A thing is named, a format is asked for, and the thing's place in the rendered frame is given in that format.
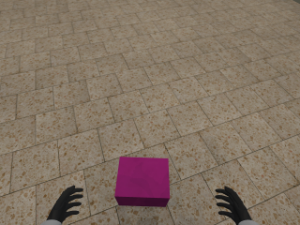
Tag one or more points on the right robot hand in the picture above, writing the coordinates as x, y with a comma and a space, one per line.
238, 211

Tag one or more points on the left robot hand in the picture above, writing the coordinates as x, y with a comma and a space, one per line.
60, 211

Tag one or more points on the carton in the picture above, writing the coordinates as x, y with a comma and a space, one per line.
143, 181

